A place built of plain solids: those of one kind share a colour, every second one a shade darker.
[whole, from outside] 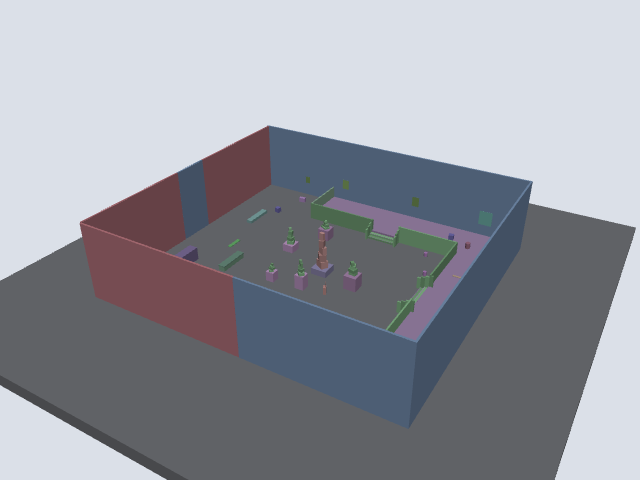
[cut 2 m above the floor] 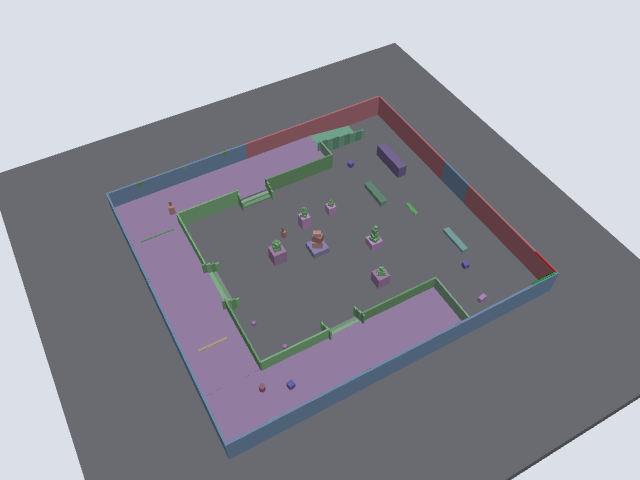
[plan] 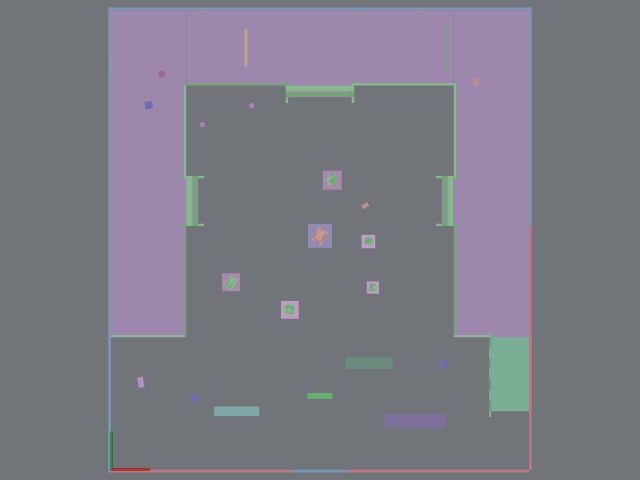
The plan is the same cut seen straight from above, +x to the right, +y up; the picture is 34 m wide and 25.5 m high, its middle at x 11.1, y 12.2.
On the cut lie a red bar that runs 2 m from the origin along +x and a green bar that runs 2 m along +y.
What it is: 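An art gallery's atrium; 22.2 x 24.4 m, 6.0 m high; a walk 4.0 m broad round three sides of a court, raised by 3 risers of 0.154 m; a flight in the middle of each side; a ramp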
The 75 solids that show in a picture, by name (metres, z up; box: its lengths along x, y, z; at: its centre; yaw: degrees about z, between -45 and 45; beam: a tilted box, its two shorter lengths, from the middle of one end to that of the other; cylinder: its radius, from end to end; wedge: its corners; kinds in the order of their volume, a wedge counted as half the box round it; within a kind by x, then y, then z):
{
 "walk_1": {"box": [4.0, 17.38, 0.51], "at": [2.0, 15.72, 0.21]},
 "walk_2": {"box": [14.2, 4.0, 0.51], "at": [11.1, 22.41, 0.21]},
 "walk_3": {"box": [4.0, 17.38, 0.51], "at": [20.2, 15.72, 0.21]},
 "wall_1": {"box": [0.15, 24.71, 6.1], "at": [-0.07, 12.21, 3.0]},
 "wall_2": {"box": [3.0, 0.15, 6.1], "at": [11.1, -0.07, 3.0]},
 "wall_3": {"box": [22.5, 0.15, 6.1], "at": [11.1, 24.48, 3.0]},
 "wall_4": {"box": [0.15, 11.62, 6.1], "at": [22.27, 18.75, 3.0]},
 "window_wall_1": {"box": [9.6, 0.15, 6.1], "at": [4.8, -0.07, 3.0]},
 "window_wall_2": {"box": [9.6, 0.15, 6.1], "at": [17.4, -0.07, 3.0]},
 "window_wall_3": {"box": [0.15, 12.94, 6.1], "at": [22.27, 6.47, 3.0]},
 "piece_1": {"box": [0.12, 6.03, 1.51], "at": [3.94, 10.04, 0.71]},
 "piece_2": {"box": [0.12, 4.93, 1.51], "at": [3.94, 17.95, 0.71]},
 "piece_3": {"box": [0.32, 2.42, 0.36], "at": [4.16, 14.27, 0.13]},
 "piece_4": {"box": [0.32, 2.42, 0.2], "at": [4.47, 14.27, 0.05]},
 "piece_5": {"box": [5.53, 0.12, 1.51], "at": [6.64, 20.47, 0.71]},
 "piece_6": {"box": [0.12, 0.3, 0.97], "at": [9.35, 19.63, 0.43]},
 "piece_7": {"box": [0.12, 0.32, 1.12], "at": [9.35, 19.94, 0.51]},
 "piece_8": {"box": [0.12, 0.32, 1.28], "at": [9.35, 20.25, 0.59]},
 "piece_9": {"box": [0.12, 0.3, 1.43], "at": [9.35, 20.56, 0.67]},
 "piece_10": {"box": [0.57, 0.55, 0.28], "at": [9.47, 8.5, 0.76], "yaw": 20.0},
 "piece_11": {"box": [3.39, 0.32, 0.2], "at": [11.1, 19.94, 0.05]},
 "piece_12": {"box": [3.39, 0.32, 0.36], "at": [11.1, 20.25, 0.13]},
 "piece_13": {"box": [0.12, 0.3, 0.97], "at": [12.85, 19.63, 0.43]},
 "piece_14": {"box": [0.12, 0.32, 1.12], "at": [12.85, 19.94, 0.51]},
 "piece_15": {"box": [0.12, 0.32, 1.28], "at": [12.85, 20.25, 0.59]},
 "piece_16": {"box": [0.12, 0.3, 1.43], "at": [12.85, 20.56, 0.67]},
 "piece_17": {"box": [5.53, 0.12, 1.51], "at": [15.56, 20.47, 0.71]},
 "piece_18": {"box": [0.32, 2.42, 0.2], "at": [17.73, 14.27, 0.05]},
 "piece_19": {"box": [0.32, 2.42, 0.36], "at": [18.04, 14.27, 0.13]},
 "piece_20": {"box": [0.12, 6.03, 1.51], "at": [18.26, 10.04, 0.71]},
 "piece_21": {"box": [0.12, 4.93, 1.51], "at": [18.26, 17.95, 0.71]},
 "piece_base_1": {"box": [0.96, 0.96, 0.99], "at": [6.37, 9.95, 0.45]},
 "piece_base_2": {"box": [0.94, 0.94, 0.67], "at": [9.5, 8.49, 0.28]},
 "piece_base_3": {"box": [1.01, 1.01, 1.18], "at": [11.75, 15.38, 0.54]},
 "piece_base_4": {"box": [0.72, 0.72, 1.19], "at": [13.67, 12.12, 0.55]},
 "piece_base_5": {"box": [0.66, 0.66, 0.82], "at": [13.91, 9.67, 0.36]},
 "desk_1": {"box": [3.24, 0.75, 1.1], "at": [16.12, 2.6, 0.5]},
 "arm_ramp_1": {"box": [0.12, 0.56, 1.04], "at": [20.14, 3.38, 0.47]},
 "arm_ramp_2": {"box": [0.12, 0.56, 1.1], "at": [20.14, 3.94, 0.5]},
 "arm_ramp_3": {"box": [0.12, 0.56, 1.17], "at": [20.14, 4.5, 0.53]},
 "arm_ramp_4": {"box": [0.12, 0.56, 1.23], "at": [20.14, 5.07, 0.57]},
 "arm_ramp_5": {"box": [0.12, 0.56, 1.3], "at": [20.14, 5.63, 0.6]},
 "arm_ramp_6": {"box": [0.12, 0.56, 1.37], "at": [20.14, 6.19, 0.63]},
 "arm_ramp_7": {"wedge": [[20.2, 3.1, -0.05], [20.2, 3.1, 0.0], [20.2, 7.03, -0.05], [20.2, 7.03, 0.46], [22.2, 3.1, -0.05], [22.2, 3.1, 0.0], [22.2, 7.03, -0.05], [22.2, 7.03, 0.46]]},
 "end_1": {"box": [4.0, 0.12, 1.51], "at": [2.0, 7.09, 0.71]},
 "end_2": {"box": [2.0, 0.12, 1.51], "at": [19.2, 7.09, 0.71]},
 "centre_base_1": {"box": [1.27, 1.27, 0.56], "at": [11.1, 12.42, 0.23]},
 "centre_1": {"box": [0.26, 0.35, 0.58], "at": [11.09, 12.38, 3.14], "yaw": -4.2},
 "centre_2": {"box": [0.36, 0.58, 0.58], "at": [11.09, 12.45, 1.97], "yaw": -30.9},
 "centre_3": {"box": [0.71, 0.56, 0.58], "at": [11.1, 12.4, 1.39], "yaw": 39.3},
 "centre_4": {"box": [0.6, 0.77, 0.58], "at": [11.1, 12.41, 0.8], "yaw": -32.1},
 "centre_5": {"box": [0.41, 0.38, 0.58], "at": [11.12, 12.4, 2.55], "yaw": 9.4},
 "bench_1": {"box": [2.44, 0.54, 0.43], "at": [13.7, 5.66, 0.17]},
 "bench_upholstered_1": {"box": [2.4, 0.5, 0.25], "at": [6.68, 3.1, 0.33]},
 "ottoman_1": {"box": [0.4, 0.4, 0.47], "at": [2.0, 19.36, 0.65], "yaw": 8.3},
 "ottoman_2": {"box": [0.4, 0.4, 0.47], "at": [4.47, 3.83, 0.18], "yaw": -6.8},
 "ottoman_3": {"box": [0.4, 0.4, 0.47], "at": [17.62, 5.61, 0.18], "yaw": 16.2},
 "bench_top_1": {"box": [2.5, 0.6, 0.07], "at": [13.7, 5.66, 0.41]},
 "suitcase_1": {"box": [0.27, 0.45, 0.77], "at": [19.41, 20.58, 0.79], "yaw": -12.3},
 "box_cardboard_1": {"box": [0.3, 0.57, 0.44], "at": [1.58, 4.64, 0.17], "yaw": 9.4},
 "drum_1": {"cylinder": 0.2, "from": [2.69, 21.01, 0.46], "to": [2.69, 21.01, 0.92]},
 "beam_1": {"box": [0.14, 2.55, 0.13], "at": [17.83, 22.41, 0.48]},
 "stack_1": {"box": [1.33, 0.31, 0.1], "at": [11.1, 3.92, 0.0]},
 "hung_picture_1": {"box": [0.025, 1.09, 1.22], "at": [0.02, 21.43, 2.01]},
 "strip_1": {"box": [0.18, 2.0, 0.08], "at": [7.16, 22.41, 0.45]},
 "hung_poster_1": {"box": [0.01, 0.62, 0.87], "at": [0.01, 8.35, 1.96]},
 "hung_poster_2": {"box": [0.01, 0.62, 0.87], "at": [0.01, 15.23, 1.96]},
 "nose_1": {"box": [0.05, 2.42, 0.003], "at": [3.98, 14.27, 0.46]},
 "nose_2": {"box": [0.05, 2.42, 0.003], "at": [4.29, 14.27, 0.31]},
 "nose_3": {"box": [0.05, 2.42, 0.003], "at": [4.61, 14.27, 0.16]},
 "nose_4": {"box": [3.39, 0.05, 0.003], "at": [11.1, 19.8, 0.16]},
 "nose_5": {"box": [3.39, 0.05, 0.003], "at": [11.1, 20.12, 0.31]},
 "nose_6": {"box": [0.05, 2.42, 0.003], "at": [17.59, 14.27, 0.16]},
 "nose_7": {"box": [0.05, 2.42, 0.003], "at": [17.91, 14.27, 0.31]},
 "nose_8": {"box": [0.05, 2.42, 0.003], "at": [18.23, 14.27, 0.46]}
}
